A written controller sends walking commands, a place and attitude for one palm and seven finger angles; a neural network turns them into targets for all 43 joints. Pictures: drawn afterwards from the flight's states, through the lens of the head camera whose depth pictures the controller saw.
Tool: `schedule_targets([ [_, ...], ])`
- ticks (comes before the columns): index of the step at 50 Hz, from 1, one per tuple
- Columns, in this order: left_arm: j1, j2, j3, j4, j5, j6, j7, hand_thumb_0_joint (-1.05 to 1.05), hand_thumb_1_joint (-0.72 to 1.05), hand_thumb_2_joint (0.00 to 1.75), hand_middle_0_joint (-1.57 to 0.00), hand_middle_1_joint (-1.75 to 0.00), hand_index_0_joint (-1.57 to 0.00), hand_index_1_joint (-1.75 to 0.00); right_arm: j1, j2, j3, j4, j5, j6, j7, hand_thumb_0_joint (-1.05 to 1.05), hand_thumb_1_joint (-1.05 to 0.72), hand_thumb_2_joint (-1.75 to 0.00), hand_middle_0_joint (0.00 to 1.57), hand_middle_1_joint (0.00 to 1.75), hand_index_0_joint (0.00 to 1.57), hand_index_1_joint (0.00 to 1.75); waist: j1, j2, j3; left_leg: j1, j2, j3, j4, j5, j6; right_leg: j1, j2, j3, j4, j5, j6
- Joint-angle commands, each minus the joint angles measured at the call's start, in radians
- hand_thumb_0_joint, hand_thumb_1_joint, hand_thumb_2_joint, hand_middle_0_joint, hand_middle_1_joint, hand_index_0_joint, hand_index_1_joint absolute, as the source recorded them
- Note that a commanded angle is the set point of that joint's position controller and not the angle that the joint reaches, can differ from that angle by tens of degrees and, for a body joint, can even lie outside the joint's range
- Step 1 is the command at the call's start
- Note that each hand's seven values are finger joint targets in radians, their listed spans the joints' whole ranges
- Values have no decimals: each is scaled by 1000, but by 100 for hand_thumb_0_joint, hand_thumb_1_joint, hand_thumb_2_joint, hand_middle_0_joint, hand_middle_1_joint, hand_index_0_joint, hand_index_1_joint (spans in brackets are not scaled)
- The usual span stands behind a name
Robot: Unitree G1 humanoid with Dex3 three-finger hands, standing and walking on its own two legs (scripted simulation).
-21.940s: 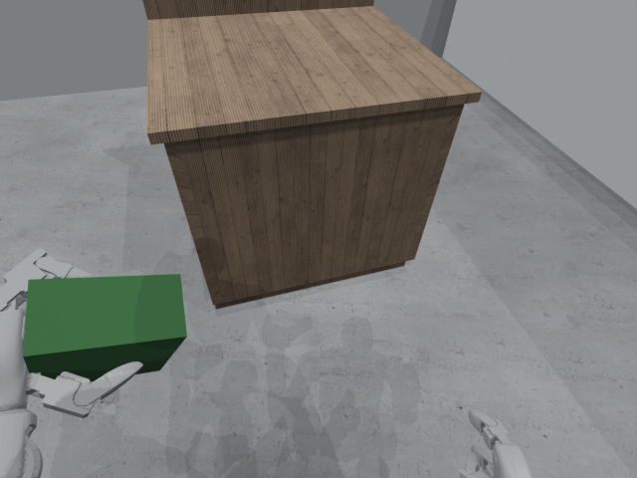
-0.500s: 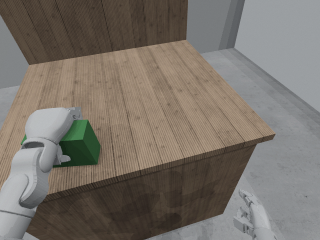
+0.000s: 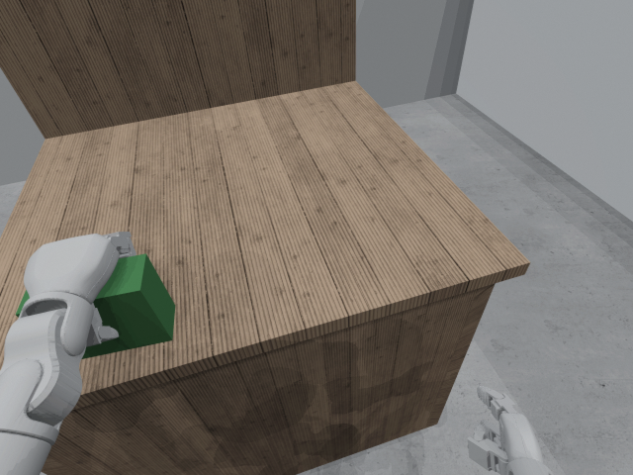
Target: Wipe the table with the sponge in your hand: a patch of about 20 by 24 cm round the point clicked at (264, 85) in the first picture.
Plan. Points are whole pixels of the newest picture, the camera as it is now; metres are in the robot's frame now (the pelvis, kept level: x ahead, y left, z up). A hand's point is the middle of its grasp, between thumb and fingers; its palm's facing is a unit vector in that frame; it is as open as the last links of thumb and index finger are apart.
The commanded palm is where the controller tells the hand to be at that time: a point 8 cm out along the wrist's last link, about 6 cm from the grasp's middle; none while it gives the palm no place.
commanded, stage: lower the sponge onto the table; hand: left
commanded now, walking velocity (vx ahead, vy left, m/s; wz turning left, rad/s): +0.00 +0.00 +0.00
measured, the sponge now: (112, 317) +0.26 +0.33 +0.07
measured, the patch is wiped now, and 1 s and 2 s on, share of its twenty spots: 0.15 0.35 0.45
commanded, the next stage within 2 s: wipe forward along the first lane in 0.42 s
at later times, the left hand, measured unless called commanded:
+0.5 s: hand (90, 293) +0.26 +0.34 +0.12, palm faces +0.00 -0.03 -1.00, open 10.1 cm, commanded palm +0.23 +0.33 +0.17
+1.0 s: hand (93, 269) +0.29 +0.36 +0.12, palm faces -0.06 +0.00 -1.00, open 10.1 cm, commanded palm +0.28 +0.35 +0.15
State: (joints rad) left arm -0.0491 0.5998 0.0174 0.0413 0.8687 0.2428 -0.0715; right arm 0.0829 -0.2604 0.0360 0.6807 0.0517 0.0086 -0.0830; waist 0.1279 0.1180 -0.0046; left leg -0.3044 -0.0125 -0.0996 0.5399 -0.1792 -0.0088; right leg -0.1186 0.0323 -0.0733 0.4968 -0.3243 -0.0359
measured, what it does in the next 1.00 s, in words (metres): stands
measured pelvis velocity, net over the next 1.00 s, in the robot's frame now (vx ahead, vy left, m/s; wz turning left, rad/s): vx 0.00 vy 0.00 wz -0.01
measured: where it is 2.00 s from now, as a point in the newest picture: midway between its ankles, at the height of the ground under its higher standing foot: outside the picture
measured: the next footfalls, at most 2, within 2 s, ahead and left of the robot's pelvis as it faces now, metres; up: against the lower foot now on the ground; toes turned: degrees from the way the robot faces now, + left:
none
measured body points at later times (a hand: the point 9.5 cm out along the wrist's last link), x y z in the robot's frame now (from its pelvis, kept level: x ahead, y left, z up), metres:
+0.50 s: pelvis +0.00 +0.00 +0.00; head -0.02 -0.04 +0.45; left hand +0.25 +0.33 +0.17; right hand +0.22 -0.22 -0.09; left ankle +0.07 +0.12 -0.73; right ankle -0.03 -0.10 -0.73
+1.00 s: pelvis +0.00 +0.00 -0.01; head -0.01 -0.03 +0.44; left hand +0.29 +0.36 +0.17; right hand +0.18 -0.24 -0.11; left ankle +0.07 +0.12 -0.73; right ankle -0.03 -0.10 -0.73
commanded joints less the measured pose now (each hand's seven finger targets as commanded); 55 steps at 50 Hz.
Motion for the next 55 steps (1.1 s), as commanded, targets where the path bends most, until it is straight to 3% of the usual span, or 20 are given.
schedule_targets([
  [1, -304, 311, 200, -144, 29, 42, 74, 0, 10, 130, -120, -160, -120, -160, -191, -112, -35, -166, -2, -48, 0, 0, -90, -90, 20, 30, 20, 30, -1, 10, -218, 168, -52, 54, -48, 126, 47, -85, 4, 28, -103, 190, -31],
  [3, -274, 324, 208, -151, 38, 51, 69, 0, 10, 130, -120, -160, -120, -160, -205, -110, -31, -174, -1, -52, 4, 0, -90, -90, 20, 30, 20, 30, 4, 27, -232, 176, -52, 55, -40, 146, 50, -73, 7, 44, -94, 223, -36],
  [5, -183, 296, 200, -126, 29, 55, 55, 0, 10, 130, -120, -160, -120, -160, -181, -112, -37, -172, -4, -46, 11, 0, -90, -90, 20, 30, 20, 30, -1, -41, -228, 157, -48, 62, -26, 171, 55, -72, 3, 28, -84, 278, -24],
  [6, -189, 259, 160, -158, 20, 52, 41, 0, 10, 130, -120, -160, -120, -160, -188, -110, -35, -182, -1, -42, 13, 0, -90, -90, 20, 30, 20, 30, -12, -34, -227, 157, -51, 64, -23, 167, 57, -78, 0, 27, -86, 288, -19],
  [10, -174, 285, 184, -145, 13, 39, 26, 0, 10, 130, -120, -160, -120, -160, -174, -111, -35, -183, 1, -41, 9, 0, -90, -90, 20, 30, 20, 30, -22, -70, -186, 146, -46, 61, -23, 131, 62, -110, 1, 28, -93, 247, -15],
  [11, -189, 260, 158, -146, 17, 37, 22, 0, 10, 130, -120, -160, -120, -160, -172, -111, -34, -185, 0, -38, 8, 0, -90, -90, 20, 30, 20, 30, -29, -73, -171, 141, -48, 63, -23, 122, 64, -122, 1, 24, -96, 241, -12],
  [18, -131, 305, 209, -96, 30, 34, 24, 0, 10, 130, -120, -160, -120, -160, -179, -118, -40, -183, 4, -29, 3, 0, -90, -90, 20, 30, 20, 30, -11, -47, -154, 133, -48, 59, -18, 112, 63, -124, 4, 44, -92, 225, -24],
  [22, -159, 253, 159, -84, 23, 29, 25, 0, 10, 130, -120, -160, -120, -160, -153, -118, -42, -187, 6, -17, 4, 0, -90, -90, 20, 30, 20, 30, -29, -54, -140, 112, -46, 58, -23, 78, 60, -152, 3, 23, -92, 175, -15],
  [23, -162, 286, 188, -78, 31, 30, 28, 0, 10, 130, -120, -160, -120, -160, -174, -118, -39, -187, 10, -22, 4, 0, -90, -90, 20, 30, 20, 30, -21, -28, -137, 118, -43, 55, -28, 73, 58, -153, 8, 34, -96, 154, -25],
  [26, -163, 225, 134, -67, 32, 32, 30, 0, 10, 130, -120, -160, -120, -160, -152, -119, -44, -189, 8, -16, 6, 0, -90, -90, 20, 30, 20, 30, -31, -51, -141, 106, -43, 52, -30, 56, 58, -167, 8, 17, -93, 131, -19],
  [28, -208, 257, 151, -19, 41, 40, 34, 0, 10, 130, -120, -160, -120, -160, -165, -122, -40, -181, 12, -17, 0, 0, -90, -90, 20, 30, 20, 30, -34, -62, -120, 104, -41, 53, -32, 25, 59, -188, 12, 27, -99, 98, -24],
  [30, -216, 263, 154, 41, 43, 41, 35, 0, 10, 130, -120, -160, -120, -160, -135, -131, -46, -173, 10, -11, -5, 0, -90, -90, 20, 30, 20, 30, -37, -120, -120, 81, -44, 55, -28, 16, 60, -187, 10, 20, -97, 96, -16],
  [38, -326, 248, 98, 143, 79, 33, 9, 0, 10, 130, -120, -160, -120, -160, -130, -136, -46, -160, 19, -3, -7, 0, -90, -90, 20, 30, 20, 30, -51, -60, -149, 85, -45, 50, -21, 3, 62, -205, 12, 27, -88, 87, -28],
  [42, -347, 251, 92, 210, 78, 18, -4, 0, 10, 130, -120, -160, -120, -160, -92, -143, -50, -155, 16, 9, -7, 0, -90, -90, 20, 30, 20, 30, -64, -112, -133, 53, -46, 54, -8, -5, 67, -214, 9, 22, -89, 97, -17],
  [43, -360, 291, 125, 225, 82, 12, -5, 0, 10, 130, -120, -160, -120, -160, -97, -147, -50, -152, 19, 7, -7, 0, -90, -90, 20, 30, 20, 30, -61, -109, -138, 57, -43, 51, -8, -4, 67, -214, 12, 31, -89, 101, -23],
  [45, -338, 305, 141, 274, 79, -3, -5, 0, 10, 130, -120, -160, -120, -160, -73, -151, -53, -151, 16, 10, -8, 0, -90, -90, 20, 30, 20, 30, -58, -143, -131, 33, -45, 54, -3, -8, 69, -213, 10, 26, -85, 98, -17],
  [48, -371, 303, 138, 268, 86, -28, -3, 0, 10, 130, -120, -160, -120, -160, -73, -152, -57, -154, 19, 13, -5, 0, -90, -90, 20, 30, 20, 30, -59, -89, -139, 39, -45, 52, 2, 0, 68, -229, 12, 29, -79, 103, -23],
  [49, -385, 262, 99, 288, 87, -30, -3, 0, 10, 130, -120, -160, -120, -160, -61, -149, -57, -153, 19, 15, -5, 0, -90, -90, 20, 30, 20, 30, -69, -92, -124, 33, -47, 56, 5, -5, 69, -243, 11, 21, -77, 96, -20],
  [53, -434, 320, 131, 370, 97, -40, 1, 0, 10, 130, -120, -160, -120, -160, -36, -165, -63, -139, 22, 25, -4, 0, -90, -90, 20, 30, 20, 30, -74, -99, -119, 4, -46, 54, 11, -25, 70, -261, 13, 32, -77, 81, -22],
  [55, -458, 312, 117, 412, 103, -46, 1, 0, 10, 130, -120, -160, -120, -160, -15, -170, -67, -133, 22, 29, -6, 0, -90, -90, 20, 30, 20, 30, -84, -128, -130, -6, -46, 58, 20, -25, 71, -266, 11, 27, -70, 86, -17],
])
